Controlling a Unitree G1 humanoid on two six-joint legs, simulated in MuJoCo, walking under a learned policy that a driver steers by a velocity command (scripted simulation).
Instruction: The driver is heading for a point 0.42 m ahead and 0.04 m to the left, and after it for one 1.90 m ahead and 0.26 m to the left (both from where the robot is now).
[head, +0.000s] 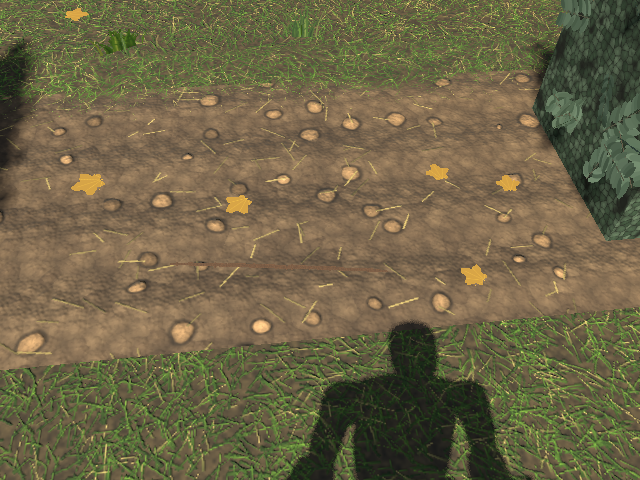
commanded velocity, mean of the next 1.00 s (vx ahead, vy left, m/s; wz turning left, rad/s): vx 0.50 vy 0.00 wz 0.00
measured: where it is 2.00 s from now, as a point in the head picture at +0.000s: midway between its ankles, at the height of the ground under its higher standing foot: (318, 247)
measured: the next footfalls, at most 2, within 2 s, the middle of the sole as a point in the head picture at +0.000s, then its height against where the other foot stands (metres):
right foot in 0.44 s outside the picture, level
left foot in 1.02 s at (291, 379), level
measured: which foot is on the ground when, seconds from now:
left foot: down 0.00-0.46, up 0.48-1.00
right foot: up 0.00-0.42, down 0.44-1.00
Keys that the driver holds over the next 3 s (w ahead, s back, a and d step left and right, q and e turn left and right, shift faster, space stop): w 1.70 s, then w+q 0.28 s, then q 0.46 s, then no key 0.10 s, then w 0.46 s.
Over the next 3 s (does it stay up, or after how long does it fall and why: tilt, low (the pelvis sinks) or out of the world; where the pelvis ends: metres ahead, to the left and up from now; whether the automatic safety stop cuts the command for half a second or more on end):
stays up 1.32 0.01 0.01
